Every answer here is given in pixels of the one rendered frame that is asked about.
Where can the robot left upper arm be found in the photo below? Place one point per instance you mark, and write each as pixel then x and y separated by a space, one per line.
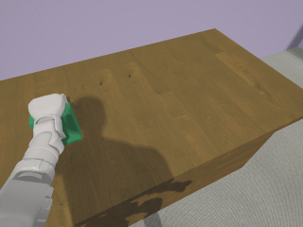
pixel 25 204

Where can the sponge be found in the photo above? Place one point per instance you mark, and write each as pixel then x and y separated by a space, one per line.
pixel 70 125

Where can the table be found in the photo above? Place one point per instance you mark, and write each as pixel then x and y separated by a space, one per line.
pixel 158 122

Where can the left robot hand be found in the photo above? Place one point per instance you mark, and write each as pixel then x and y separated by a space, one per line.
pixel 49 104

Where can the robot left forearm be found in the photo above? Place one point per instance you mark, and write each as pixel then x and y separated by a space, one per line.
pixel 42 155

